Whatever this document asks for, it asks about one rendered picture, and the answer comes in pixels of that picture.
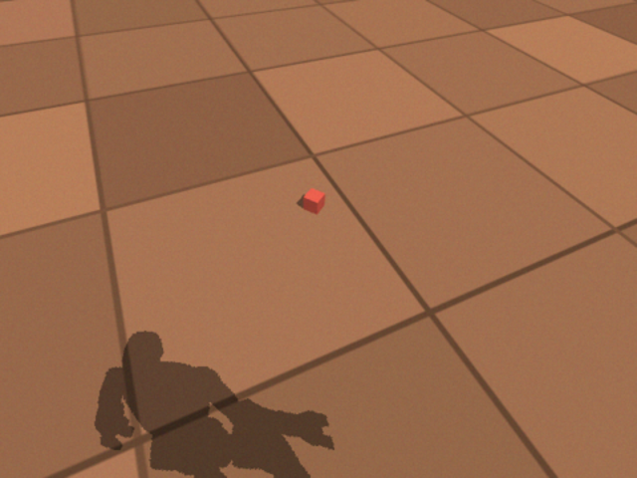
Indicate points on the cube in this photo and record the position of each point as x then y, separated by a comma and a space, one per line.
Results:
314, 201

